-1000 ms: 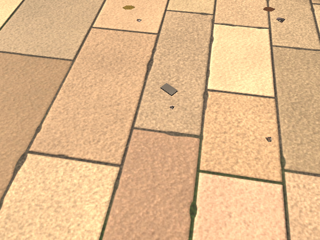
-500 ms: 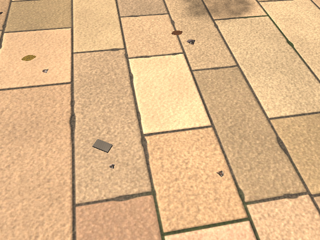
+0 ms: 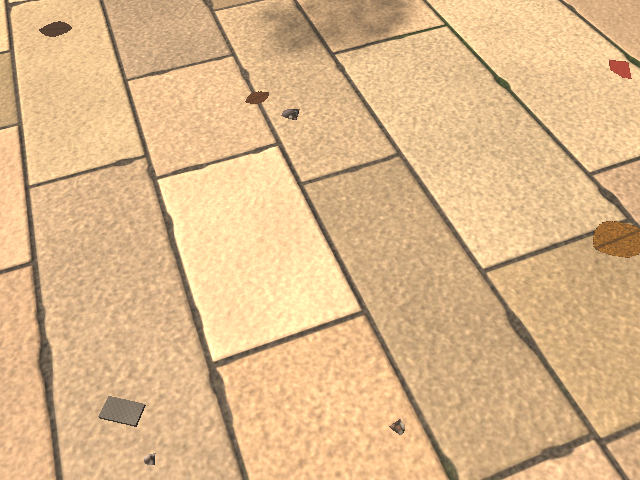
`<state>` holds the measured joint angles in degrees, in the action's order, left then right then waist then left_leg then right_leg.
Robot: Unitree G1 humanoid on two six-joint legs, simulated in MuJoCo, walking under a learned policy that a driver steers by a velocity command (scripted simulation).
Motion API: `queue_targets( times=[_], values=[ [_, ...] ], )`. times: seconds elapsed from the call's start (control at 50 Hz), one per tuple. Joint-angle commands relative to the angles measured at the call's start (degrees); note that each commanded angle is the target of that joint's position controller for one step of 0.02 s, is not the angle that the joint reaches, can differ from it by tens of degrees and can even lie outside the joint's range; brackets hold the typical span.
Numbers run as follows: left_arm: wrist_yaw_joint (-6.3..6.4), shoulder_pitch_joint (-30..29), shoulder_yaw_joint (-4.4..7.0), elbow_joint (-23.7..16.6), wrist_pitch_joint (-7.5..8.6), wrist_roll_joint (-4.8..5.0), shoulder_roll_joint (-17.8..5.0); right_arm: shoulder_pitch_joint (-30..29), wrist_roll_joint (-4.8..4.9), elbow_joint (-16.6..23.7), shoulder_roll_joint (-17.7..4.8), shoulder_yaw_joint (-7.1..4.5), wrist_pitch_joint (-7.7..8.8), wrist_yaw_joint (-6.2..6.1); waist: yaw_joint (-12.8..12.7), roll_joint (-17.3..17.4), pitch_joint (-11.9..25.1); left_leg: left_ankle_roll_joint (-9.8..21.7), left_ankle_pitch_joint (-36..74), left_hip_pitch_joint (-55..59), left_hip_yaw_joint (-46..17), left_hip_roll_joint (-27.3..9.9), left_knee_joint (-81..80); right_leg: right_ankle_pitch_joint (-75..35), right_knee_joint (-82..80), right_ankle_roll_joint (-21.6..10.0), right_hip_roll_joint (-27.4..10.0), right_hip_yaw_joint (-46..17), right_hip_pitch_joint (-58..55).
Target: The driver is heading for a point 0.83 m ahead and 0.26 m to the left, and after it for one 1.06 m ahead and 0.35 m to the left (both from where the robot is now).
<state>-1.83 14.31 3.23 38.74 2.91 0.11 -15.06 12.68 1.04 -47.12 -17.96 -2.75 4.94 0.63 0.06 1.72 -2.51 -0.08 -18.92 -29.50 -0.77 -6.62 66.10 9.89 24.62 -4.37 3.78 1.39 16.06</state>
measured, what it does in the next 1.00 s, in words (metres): walks ahead: left foot, then right foot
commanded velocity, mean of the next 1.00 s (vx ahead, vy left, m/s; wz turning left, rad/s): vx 0.50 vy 0.00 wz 0.03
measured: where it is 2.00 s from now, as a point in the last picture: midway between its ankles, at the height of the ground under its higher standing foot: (261, 252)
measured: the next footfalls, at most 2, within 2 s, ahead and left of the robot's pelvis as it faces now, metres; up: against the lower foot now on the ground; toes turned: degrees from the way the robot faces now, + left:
left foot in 0.34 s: +0.37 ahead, +0.16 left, +0.00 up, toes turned +2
right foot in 0.88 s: +0.66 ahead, -0.08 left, +0.00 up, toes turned +2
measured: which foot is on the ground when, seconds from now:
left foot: up 0.00-0.32, down 0.34-0.88, up 0.90-1.00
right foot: down 0.00-0.36, up 0.38-0.86, down 0.88-1.00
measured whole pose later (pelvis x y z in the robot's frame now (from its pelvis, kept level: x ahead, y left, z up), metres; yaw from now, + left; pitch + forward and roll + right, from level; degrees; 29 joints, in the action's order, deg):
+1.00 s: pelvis +0.56 +0.02 -0.01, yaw +6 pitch +2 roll +0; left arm -0.8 8.4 2.8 43.1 5.4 -0.3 -14.3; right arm 19.2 1.9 -51.3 -17.4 -3.0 3.3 -0.1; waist 1.2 2.3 -1.5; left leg 1.2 -23.0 -22.2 -2.7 -1.6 66.0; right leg 9.7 28.2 -1.5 -0.4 4.1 20.4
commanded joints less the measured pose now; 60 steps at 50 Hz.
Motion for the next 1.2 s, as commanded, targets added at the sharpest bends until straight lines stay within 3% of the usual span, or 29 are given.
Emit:
queue_targets(
  times=[0.02,0.08,0.14,0.24,0.3,0.32,0.34,0.36,0.38,0.4,0.42,0.44,0.46,0.5,0.54,0.68,0.74,0.78,0.82,0.84,0.86,0.88,0.9,0.92,0.94,0.98,1.0,1.08,1.2],
  values=[
    [0.45,-1.1,2.0,-2.8,2.2,-0.07,-7.4,2.5,-0.66,2.5,-3.8,-1.04,-0.63,-0.24,1.6,-4.9,4.5,-1.4,5.3,-6.2,-2.1,-2.6,-3.9,-14.4,-14.6,-11.9,-15.9,-14.5,-6.2],
    [1.24,0.7,2.17,-1.0,2.29,-0.05,-8.3,-3.3,-1.19,4.1,-2.6,-0.53,-0.71,-0.26,0.1,-4.3,1.8,-2.5,14.9,-9.0,-2.0,-2.3,-14.6,-14.3,-16.2,-10.6,-14.5,-10.2,-6.2],
    [1.71,2.9,2.35,0.7,1.98,0.23,-9.4,-9.0,-0.78,5.2,-1.4,0.14,-0.08,0.51,-2.2,-4.6,0.2,-2.2,24.1,-6.3,-0.5,-0.1,-26.3,-11.1,-16.6,-8.6,-13.1,-6.9,-6.1],
    [1.91,6.9,2.91,4.3,1.25,1.06,-10.7,-14.5,-0.28,7.4,-2.7,0.08,0.44,1.91,-3.7,-5.2,-1.6,0.3,22.4,-6.6,-1.1,1.7,-34.8,-9.5,-13.5,-7.2,-17.0,-8.2,-13.9],
    [2.32,6.2,3.25,5.3,0.36,1.1,-11.5,-10.9,-0.46,6.9,-4.5,-0.63,0.78,2.28,-1.1,-6.6,0.6,2.9,15.8,-0.9,0.6,3.6,-36.9,-20.4,-7.8,-5.3,-17.9,-8.4,-18.2],
    [2.44,5.3,3.1,5.4,-0.03,0.98,-11.4,-5.3,-0.59,5.3,-5.9,-1.54,0.84,2.04,2.1,-6.4,4.1,4.3,15.3,7.0,2.7,5.7,-38.1,-29.5,-0.8,-4.0,-15.8,-6.6,-17.9],
    [2.65,5.9,2.27,5.2,-0.3,0.43,-9.5,3.6,-0.81,2.8,-8.8,-2.85,0.81,1.53,5.8,-4.8,10.6,6.3,17.0,20.8,1.4,4.3,-36.6,-29.4,11.3,-2.1,-12.5,-4.0,-12.9],
    [2.4,12.4,0.52,3.6,0.37,-0.3,-4.3,10.4,-1.91,2.0,-14.8,-4.15,0.69,1.13,4.6,6.6,20.6,14.3,13.8,43.8,-19.8,-10.2,-35.8,-9.9,33.6,1.9,-5.7,-1.1,7.0],
    [2.2,13.2,-0.07,4.4,1.38,0.24,-3.1,13.3,-0.69,0.8,-12.5,-3.76,0.34,1.49,5.4,15.9,25.6,19.5,0.8,51.4,-41.5,-15.6,-47.1,22.6,46.3,3.8,1.0,-5.6,20.3],
    [1.84,8.3,1.29,3.5,2.23,1.65,-8.8,10.4,0.0,1.4,-9.0,-2.52,0.37,1.49,6.4,9.7,18.3,16.6,-7.7,46.9,-37.8,-14.3,-49.5,21.5,51.4,2.8,-2.8,-9.3,26.9],
    [1.74,3.2,1.32,1.9,2.64,2.33,-9.4,6.5,-0.42,2.2,-7.3,-2.02,0.22,1.22,5.6,5.9,11.9,14.3,-7.3,39.3,-30.3,-12.4,-50.1,16.6,50.4,2.0,-5.9,-7.4,28.5],
    [1.94,0.4,1.25,1.3,2.66,1.56,-9.0,2.9,-1.02,2.7,-6.0,-1.55,0.16,1.17,4.0,2.5,6.7,13.5,-2.1,30.9,-24.4,-10.3,-51.7,12.1,46.9,1.9,-8.3,-5.9,27.2],
    [2.13,0.5,1.57,1.5,2.26,0.79,-8.7,0.6,-1.62,3.0,-4.4,-1.04,0.44,1.16,2.1,3.1,4.9,12.9,2.7,25.3,-20.7,-8.5,-53.1,8.8,43.0,2.0,-10.3,-6.4,23.9],
    [2.18,3.3,1.4,2.6,1.22,0.58,-6.7,-0.5,-1.74,2.9,-3.7,-0.82,0.87,1.17,0.0,4.2,4.5,13.2,8.5,20.3,-16.1,-6.6,-55.9,6.1,40.1,2.7,-11.3,-6.1,19.1],
    [2.38,2.5,1.14,2.4,0.56,0.3,-5.6,0.0,-1.34,2.1,-5.0,-1.13,1.32,0.92,-0.5,3.2,3.3,14.1,13.7,18.6,-12.5,-6.4,-57.9,3.4,36.4,3.9,-11.8,-5.4,20.1],
    [1.5,-10.2,0.03,-0.3,1.51,0.34,-3.1,5.2,-0.4,-0.8,-7.4,-1.7,0.43,-0.4,3.5,1.4,0.3,11.6,19.3,21.7,-3.4,-3.6,-59.3,-15.2,13.1,5.5,-9.8,-2.5,20.1],
    [0.6,-15.4,-0.13,-1.8,1.99,0.73,-3.2,8.8,-0.01,-2.5,-7.7,-1.85,-0.42,-0.45,5.4,1.3,-1.3,11.6,18.9,25.6,-4.3,-5.4,-57.5,-15.1,8.1,5.1,-8.7,-2.3,20.1],
    [-0.04,-17.0,0.04,-2.9,2.49,0.81,-3.9,9.7,0.27,-3.3,-8.0,-2.07,-1.23,-0.68,5.0,1.6,-1.9,11.2,20.4,28.9,-6.3,-7.0,-54.9,-11.8,5.2,4.2,-8.0,-3.2,20.3],
    [-0.32,-14.8,0.58,-2.4,3.01,0.71,-5.6,9.0,0.41,-3.4,-8.9,-2.55,-1.78,-1.03,2.9,2.7,-0.8,10.3,23.8,30.6,-8.2,-8.0,-51.5,-8.0,3.2,3.1,-7.0,-3.3,16.1],
    [-0.2,-11.3,1.15,-1.5,3.25,0.61,-6.7,7.8,0.46,-3.2,-9.4,-2.72,-2.0,-1.13,0.5,3.2,1.1,9.6,29.5,30.1,-8.1,-7.4,-47.8,-6.6,1.9,2.3,-5.8,-2.2,10.4],
    [0.22,-3.8,2.41,0.8,3.4,0.38,-8.9,7.1,0.29,-3.0,-8.3,-2.32,-2.11,-1.14,-3.3,2.3,6.0,8.1,34.9,27.7,-6.3,-4.4,-39.4,-7.0,0.8,0.8,-4.9,-1.1,-1.1],
    [0.83,6.4,3.64,2.7,3.4,-0.56,-12.5,6.7,-0.69,-1.6,-5.1,-1.07,-1.94,-1.07,-7.5,-0.9,14.8,5.9,26.7,18.2,-3.9,-0.8,-24.3,-8.1,4.1,-2.5,-12.1,-7.6,-18.5],
    [1.19,11.0,4.92,3.8,2.72,-1.07,-17.9,14.0,-0.79,-0.3,1.7,0.88,-0.85,-0.82,-5.0,-15.7,23.2,1.5,-2.2,-4.4,0.5,8.5,-2.9,-0.7,1.2,-10.7,-26.9,-31.5,-39.8],
    [1.22,11.7,3.65,3.9,2.43,-0.54,-12.7,12.9,0.59,-1.3,-2.6,-0.02,0.03,-0.64,-6.7,-16.1,25.3,1.2,-14.4,-11.1,-6.3,7.8,5.9,8.2,-5.1,-12.2,-28.3,-41.3,-39.0],
    [1.43,7.7,2.58,3.6,2.45,-0.25,-9.6,7.9,1.83,0.1,-6.9,-1.38,0.29,-0.58,-6.7,-11.9,15.7,1.7,-10.5,-15.1,-6.5,4.8,8.6,9.9,-6.5,-9.4,-26.3,-32.7,-32.0],
    [1.43,0.8,1.49,3.5,2.64,-0.33,-6.0,3.1,0.99,1.2,-5.9,-1.69,-0.2,-0.9,-3.8,-7.6,6.9,1.5,-2.1,-12.8,-4.8,0.6,4.6,3.7,-10.3,-6.8,-22.0,-20.5,-17.8],
    [1.36,-1.4,1.12,3.7,3.06,-0.67,-4.7,3.9,0.75,1.0,-5.2,-2.03,-0.99,-0.95,-1.9,-8.5,4.9,1.4,0.6,-9.6,-5.4,-0.8,2.3,0.7,-12.4,-6.0,-20.2,-15.9,-13.1],
    [1.59,-3.5,1.91,5.4,4.12,-0.91,-6.1,3.7,0.61,2.4,-1.5,-1.78,-3.47,-0.88,0.7,-6.4,1.6,0.1,5.7,-8.3,-5.1,-1.9,-2.4,-8.2,-17.2,-6.7,-19.9,-6.0,-7.0],
    [2.71,-1.5,2.83,7.6,3.35,-0.66,-9.0,-5.5,0.11,5.9,0.0,-1.12,-3.09,0.96,-2.1,-4.3,-1.0,0.3,20.9,-7.8,-1.0,-0.7,-21.1,-12.0,-18.3,-5.1,-18.2,5.5,-9.7]
  ],
)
